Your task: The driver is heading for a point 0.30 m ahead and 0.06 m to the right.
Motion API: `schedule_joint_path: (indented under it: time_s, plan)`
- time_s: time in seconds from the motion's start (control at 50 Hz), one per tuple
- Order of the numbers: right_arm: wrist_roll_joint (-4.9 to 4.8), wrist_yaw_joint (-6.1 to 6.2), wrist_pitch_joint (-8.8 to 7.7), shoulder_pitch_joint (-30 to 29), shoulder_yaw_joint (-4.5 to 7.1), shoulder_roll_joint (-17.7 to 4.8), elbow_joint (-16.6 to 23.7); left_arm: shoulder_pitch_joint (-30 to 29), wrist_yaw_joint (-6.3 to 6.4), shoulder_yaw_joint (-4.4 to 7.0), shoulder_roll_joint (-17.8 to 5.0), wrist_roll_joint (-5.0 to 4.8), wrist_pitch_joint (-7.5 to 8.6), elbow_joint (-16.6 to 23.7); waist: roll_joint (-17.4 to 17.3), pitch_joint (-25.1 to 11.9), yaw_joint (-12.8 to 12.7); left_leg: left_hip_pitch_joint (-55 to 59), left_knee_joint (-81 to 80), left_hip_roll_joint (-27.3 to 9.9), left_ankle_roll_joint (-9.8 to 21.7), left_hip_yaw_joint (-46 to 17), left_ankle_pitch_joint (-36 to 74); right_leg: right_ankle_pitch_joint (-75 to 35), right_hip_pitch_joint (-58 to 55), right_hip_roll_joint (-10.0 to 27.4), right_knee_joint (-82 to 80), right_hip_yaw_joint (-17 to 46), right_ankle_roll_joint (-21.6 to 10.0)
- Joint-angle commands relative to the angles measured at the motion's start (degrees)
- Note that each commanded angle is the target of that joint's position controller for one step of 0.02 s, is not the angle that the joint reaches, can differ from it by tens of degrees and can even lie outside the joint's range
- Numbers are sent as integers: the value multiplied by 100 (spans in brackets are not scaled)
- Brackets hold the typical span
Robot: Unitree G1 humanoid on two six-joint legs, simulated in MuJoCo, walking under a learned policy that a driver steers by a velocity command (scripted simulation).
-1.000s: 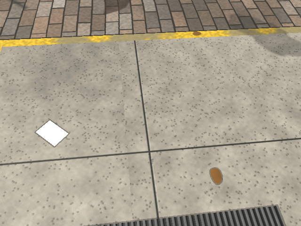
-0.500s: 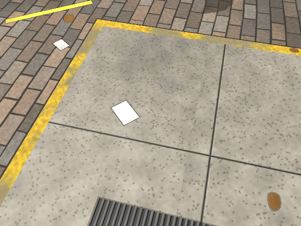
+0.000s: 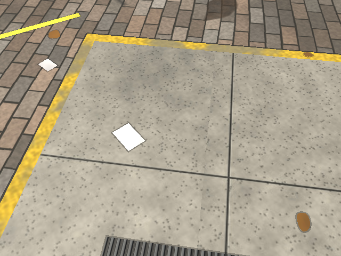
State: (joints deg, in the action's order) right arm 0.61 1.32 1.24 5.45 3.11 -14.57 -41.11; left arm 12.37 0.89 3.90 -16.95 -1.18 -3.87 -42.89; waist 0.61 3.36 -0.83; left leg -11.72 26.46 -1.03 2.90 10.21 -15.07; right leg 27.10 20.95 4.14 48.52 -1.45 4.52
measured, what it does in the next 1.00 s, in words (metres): walks ahead, turning right: right foot, then left foot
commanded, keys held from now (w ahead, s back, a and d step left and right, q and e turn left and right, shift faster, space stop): w+e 0.24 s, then e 0.04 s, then no key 0.72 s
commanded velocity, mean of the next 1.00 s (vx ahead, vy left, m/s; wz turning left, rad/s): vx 0.14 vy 0.00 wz -0.26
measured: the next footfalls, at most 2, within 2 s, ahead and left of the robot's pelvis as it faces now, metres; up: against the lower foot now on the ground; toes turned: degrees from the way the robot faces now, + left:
right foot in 0.12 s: +0.01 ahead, -0.13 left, +0.00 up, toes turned -9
left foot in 0.54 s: +0.36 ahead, -0.01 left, +0.00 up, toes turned -14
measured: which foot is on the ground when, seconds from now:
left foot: down 0.00-0.12, up 0.14-0.52, down 0.54-1.00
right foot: up 0.00-0.10, down 0.12-0.56, up 0.58-0.80, down 0.82-1.00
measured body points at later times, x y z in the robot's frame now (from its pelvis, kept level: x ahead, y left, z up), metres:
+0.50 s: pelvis +0.13 -0.06 +0.00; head +0.17 -0.09 +0.44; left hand +0.24 +0.22 -0.10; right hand +0.29 -0.35 -0.10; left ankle +0.32 +0.02 -0.71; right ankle -0.03 -0.12 -0.74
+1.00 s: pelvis +0.24 -0.10 +0.00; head +0.25 -0.11 +0.45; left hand +0.41 +0.12 -0.12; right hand +0.30 -0.37 -0.13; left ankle +0.32 +0.00 -0.74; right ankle +0.19 -0.22 -0.74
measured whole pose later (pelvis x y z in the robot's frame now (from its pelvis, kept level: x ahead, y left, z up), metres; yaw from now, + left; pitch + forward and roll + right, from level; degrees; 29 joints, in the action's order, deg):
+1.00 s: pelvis +0.24 -0.10 +0.00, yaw -16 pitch -1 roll +1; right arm 0.6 -0.2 -1.1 7.3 1.1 -13.5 -50.4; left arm 15.0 1.7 1.0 -13.5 1.2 0.2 -44.2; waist -0.5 1.9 0.7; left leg -16.3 29.1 0.1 0.5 2.8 -11.7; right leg 18.9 12.1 1.1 32.1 2.2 1.0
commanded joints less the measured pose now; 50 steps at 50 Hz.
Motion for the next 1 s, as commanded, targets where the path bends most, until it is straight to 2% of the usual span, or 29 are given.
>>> schedule_joint_path:
  time_s: [0.02,0.08,0.1,0.12,0.14,0.16,0.18,0.2,0.24,0.3,0.34,0.38,0.44,0.48,0.52,0.54,0.56,0.58,0.6,0.62,0.64,0.68,0.72,0.78,0.82,0.84,0.86,0.9,1.0]
  plan:
    - [-107,-6,-108,125,370,-1173,252,-313,-105,85,-477,-38,111,558,-707,-430,272,599,-1390,-1893,1128,-1613,-663,81,333,74,-348,-138,-315]
    - [-256,-97,-188,-140,390,-1222,216,181,-207,121,-475,-55,180,333,-625,-367,-126,63,-1227,-1675,770,-1146,-1235,-535,-750,-137,-1644,-481,-742]
    - [-282,-115,-202,-206,366,-1102,186,662,-201,160,-502,-53,205,89,-499,-440,-334,-328,-784,-1461,569,-805,-1335,-815,-1472,-347,-2080,-648,-874]
    - [-229,-146,-239,-275,274,-766,198,1318,-159,266,-717,-78,226,-186,2,-537,-532,-1065,335,-1105,246,-294,-1301,-652,-2403,-256,-2340,-215,-1122]
    - [-35,-192,-310,-649,145,-349,519,1891,-63,477,-1485,-74,295,-212,1637,-525,-682,-2916,2856,-241,-364,349,-1922,-332,-3264,1231,-2978,2386,-1916]
    - [-100,-216,-450,-991,186,-560,740,1528,-153,400,-1513,47,523,119,1225,-374,-641,-3925,3770,221,-384,-967,-2243,439,-2964,1839,-3758,4288,-2660]
    - [-269,-294,-547,-901,258,-864,714,1079,-170,297,-1174,58,666,241,818,-59,-415,-4189,3931,-116,-286,-1317,-1656,525,-2844,1810,-3966,3854,-2537]
    - [-277,-336,-618,-667,305,-1045,586,839,-157,219,-936,3,746,294,671,161,-222,-4158,3770,-271,-215,-1308,-970,226,-2742,1548,-3941,3255,-2277]
    - [-40,-297,-707,-528,342,-1106,413,678,-94,143,-799,-26,746,344,463,185,-95,-3815,3189,-382,-294,-1268,-79,-1000,-2599,1116,-3912,2416,-1918]
    - [-18,-285,-694,-491,274,-816,359,727,51,156,-905,81,699,431,458,-32,-4,-3163,2586,-101,-535,-1011,696,-4069,-2348,718,-3611,1457,-1660]
    - [-36,-295,-657,-658,175,-573,380,720,136,165,-917,84,626,439,487,-75,-61,-2538,1730,69,-603,-836,1218,-4778,-1902,391,-3443,885,-1429]
    - [-55,-361,-638,-961,96,-413,458,919,182,172,-920,78,562,369,644,-85,-250,-1984,1007,207,-591,-695,1726,-4764,-1582,263,-3356,693,-1273]
    - [-106,-456,-651,-1051,114,-531,510,1070,174,178,-938,60,537,268,706,-104,-320,-1694,497,237,-437,-807,1952,-4578,-1678,475,-3194,941,-1266]
    - [-73,-472,-705,-765,187,-739,425,904,170,177,-917,50,552,271,741,-223,-147,-1511,253,213,-251,-944,1793,-4770,-1977,616,-2862,1143,-1232]
    - [12,-424,-775,-36,288,-964,187,662,168,160,-856,38,558,310,767,-609,236,-735,-117,368,-13,-805,1956,-5731,-2211,464,-2042,1142,-1098]
    - [82,-372,-807,340,321,-1108,113,690,138,118,-762,73,567,323,552,-997,436,179,-310,139,186,-932,3059,-5547,-2002,169,-1296,1040,-901]
    - [217,-320,-808,791,361,-1483,113,1057,108,12,-472,247,581,459,-394,-1901,344,2070,390,-1087,789,-2131,5326,-3376,-769,-238,175,1093,-644]
    - [215,-341,-741,913,236,-1135,-27,1892,70,-91,-147,140,554,249,-1540,-2777,41,3095,206,-2361,1860,-3910,5830,1339,292,-980,1858,1256,-313]
    - [-16,-375,-683,784,183,-880,24,1612,53,71,-868,18,478,132,-849,-2488,243,2404,-238,-2134,1764,-3902,4261,1325,394,-806,2330,1535,-236]
    - [-89,-359,-623,335,134,-771,60,1033,65,135,-999,-51,398,274,-648,-1654,206,1700,-483,-1885,1510,-3316,3016,1027,738,-573,2406,1286,-184]
    - [-74,-346,-564,28,43,-565,59,752,103,114,-918,8,307,308,-367,-1172,122,952,-759,-1607,1295,-2924,2088,778,690,-372,2082,1097,-145]
    - [16,-312,-455,-440,8,-545,-9,764,148,60,-608,81,118,314,-635,-582,-193,-434,-1255,-1143,957,-2326,670,467,-38,-97,836,829,-64]
    - [81,-268,-407,-527,43,-635,-78,861,171,-51,-296,130,114,225,-936,-557,-183,-817,-1311,-931,950,-1923,890,452,-619,-157,-128,495,-41]
    - [-22,-192,-352,-501,61,-761,-166,980,145,-59,-320,161,186,57,-690,-939,-233,-806,-1092,-953,869,-1777,407,-1228,-1413,-195,-1456,297,-198]
    - [-23,-176,-320,-374,-58,-483,-272,780,127,-55,-383,299,182,115,-479,-801,-223,-1207,-1009,-687,339,-1631,-1104,-1764,-1785,-105,-2030,438,-409]
    - [33,-182,-294,-281,-95,-416,-316,484,153,-25,-653,329,184,299,-95,-444,-44,-1204,-747,-402,-6,-1400,-1584,-1283,-1265,305,-2528,994,-614]
    - [40,-183,-272,-130,-72,-418,-328,199,154,-3,-773,285,220,251,609,-210,289,-458,-559,-96,-225,-1048,-1038,84,-157,251,-2647,1032,-798]
    - [47,-154,-277,-157,-69,-483,-411,-26,120,-111,-371,306,366,290,623,-65,250,58,-176,-88,-240,-1047,-241,284,213,94,-2843,903,-636]
    - [-25,-136,-322,9,-69,-511,-710,348,96,-106,-416,200,556,155,164,-462,106,15,29,-176,-82,-1093,1158,-1923,-678,-19,-2293,698,-507]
